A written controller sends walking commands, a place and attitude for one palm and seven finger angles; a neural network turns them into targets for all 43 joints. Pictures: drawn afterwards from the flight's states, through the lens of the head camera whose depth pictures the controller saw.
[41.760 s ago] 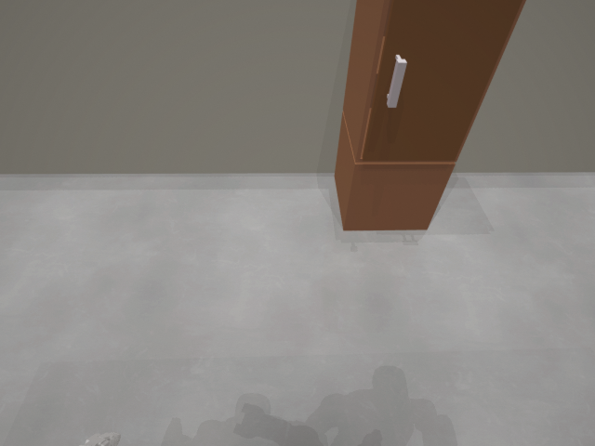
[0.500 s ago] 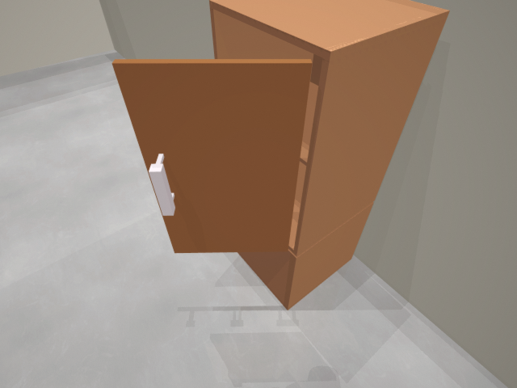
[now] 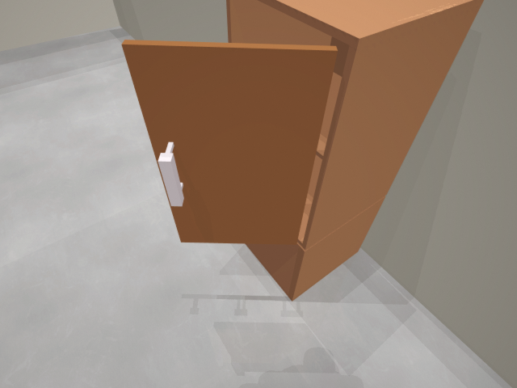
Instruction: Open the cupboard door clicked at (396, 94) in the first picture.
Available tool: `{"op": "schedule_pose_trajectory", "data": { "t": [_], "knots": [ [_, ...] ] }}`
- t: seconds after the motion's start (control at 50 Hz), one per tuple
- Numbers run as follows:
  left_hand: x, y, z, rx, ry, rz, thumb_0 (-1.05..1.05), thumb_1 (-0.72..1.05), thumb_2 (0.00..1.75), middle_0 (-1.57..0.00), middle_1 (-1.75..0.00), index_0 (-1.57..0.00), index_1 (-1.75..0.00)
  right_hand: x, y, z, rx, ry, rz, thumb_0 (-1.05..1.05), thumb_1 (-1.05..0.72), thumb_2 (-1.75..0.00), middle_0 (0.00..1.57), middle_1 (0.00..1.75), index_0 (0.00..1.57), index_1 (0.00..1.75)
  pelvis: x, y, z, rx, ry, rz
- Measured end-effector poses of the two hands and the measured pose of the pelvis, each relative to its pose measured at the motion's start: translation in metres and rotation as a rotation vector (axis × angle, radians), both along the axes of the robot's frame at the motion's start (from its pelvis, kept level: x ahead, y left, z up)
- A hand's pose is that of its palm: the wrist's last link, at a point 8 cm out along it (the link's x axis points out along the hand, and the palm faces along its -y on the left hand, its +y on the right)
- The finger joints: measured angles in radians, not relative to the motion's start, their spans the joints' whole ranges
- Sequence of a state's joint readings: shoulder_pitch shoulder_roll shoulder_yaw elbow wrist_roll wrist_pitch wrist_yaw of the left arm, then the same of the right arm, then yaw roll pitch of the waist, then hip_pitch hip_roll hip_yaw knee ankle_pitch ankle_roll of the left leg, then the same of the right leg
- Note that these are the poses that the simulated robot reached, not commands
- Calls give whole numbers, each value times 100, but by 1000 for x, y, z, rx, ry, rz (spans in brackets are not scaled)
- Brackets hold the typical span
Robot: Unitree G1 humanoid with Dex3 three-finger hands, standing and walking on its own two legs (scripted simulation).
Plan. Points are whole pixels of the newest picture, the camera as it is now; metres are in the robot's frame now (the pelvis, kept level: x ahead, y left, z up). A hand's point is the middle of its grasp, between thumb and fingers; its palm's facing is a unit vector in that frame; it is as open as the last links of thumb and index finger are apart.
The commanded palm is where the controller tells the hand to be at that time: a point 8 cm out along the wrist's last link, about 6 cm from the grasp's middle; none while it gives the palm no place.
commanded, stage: look again from close up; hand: left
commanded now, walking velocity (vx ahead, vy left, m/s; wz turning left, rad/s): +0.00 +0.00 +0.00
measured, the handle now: (173, 174) +0.54 +0.22 -0.02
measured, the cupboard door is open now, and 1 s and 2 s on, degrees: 53 53 53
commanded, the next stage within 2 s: raise the hand with hooked fingers in 0.28 s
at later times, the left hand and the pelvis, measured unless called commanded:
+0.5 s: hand out of the picture +0.14 +0.22 -0.08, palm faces +0.22 -0.95 -0.21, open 7.5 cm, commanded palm +0.11 +0.26 -0.06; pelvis +0.00 +0.02 +0.00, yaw +0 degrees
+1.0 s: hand (120, 357) +0.17 +0.22 -0.03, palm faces +0.07 -0.99 -0.09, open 9.8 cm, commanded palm +0.15 +0.28 -0.04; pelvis -0.04 -0.02 -0.10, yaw +2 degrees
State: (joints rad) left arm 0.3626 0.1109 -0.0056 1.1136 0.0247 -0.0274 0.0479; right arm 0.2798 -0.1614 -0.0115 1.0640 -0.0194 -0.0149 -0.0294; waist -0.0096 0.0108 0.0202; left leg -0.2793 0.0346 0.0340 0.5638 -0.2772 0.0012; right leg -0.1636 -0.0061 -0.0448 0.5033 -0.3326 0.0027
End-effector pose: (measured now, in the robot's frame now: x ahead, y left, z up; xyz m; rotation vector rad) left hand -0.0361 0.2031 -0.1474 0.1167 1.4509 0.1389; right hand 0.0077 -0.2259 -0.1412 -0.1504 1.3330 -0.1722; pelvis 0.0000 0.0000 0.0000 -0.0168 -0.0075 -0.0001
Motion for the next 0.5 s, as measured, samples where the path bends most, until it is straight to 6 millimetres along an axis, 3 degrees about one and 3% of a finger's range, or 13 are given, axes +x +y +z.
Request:
{"op": "schedule_pose_trajectory", "data": {
  "t": [0.12, 0.22, 0.4, 0.44, 0.5],
  "knots": [
    [38, 32, 3, 52, -97, -21, 1, 90, 90, -20, -30, -20, -30, 9, 10, -1, -2, -19, 13, 2, -94, -90, 20, 30, 19, 30, 5, 10, -1, 11, -7, -5],
    [61, 46, 6, 68, -145, -44, 0, 91, 90, -20, -30, -20, -30, 13, 14, 2, -4, -24, 20, 2, -93, -90, 20, 30, 20, 30, 6, 16, 0, 16, -5, -8],
    [68, 50, 5, 59, -143, -62, 0, 90, 90, -20, -30, -20, -30, 15, 18, 5, -9, -15, 25, 1, -92, -90, 20, 30, 20, 30, 7, 21, 2, 13, 4, -11],
    [93, 54, 27, 67, -306, 31, 1, 90, 90, -20, -30, -20, -30, 24, 15, 13, -26, -108, 25, 1, -91, -90, 20, 30, 20, 30, 4, 21, 1, 15, 9, -11],
    [148, 60, 87, 135, -712, 53, 2, 88, 89, -20, -31, -20, -31, 49, 11, 24, -49, -312, 28, 1, -91, -90, 20, 30, 20, 30, 1, 20, 0, 32, 17, -5]
  ]
}}
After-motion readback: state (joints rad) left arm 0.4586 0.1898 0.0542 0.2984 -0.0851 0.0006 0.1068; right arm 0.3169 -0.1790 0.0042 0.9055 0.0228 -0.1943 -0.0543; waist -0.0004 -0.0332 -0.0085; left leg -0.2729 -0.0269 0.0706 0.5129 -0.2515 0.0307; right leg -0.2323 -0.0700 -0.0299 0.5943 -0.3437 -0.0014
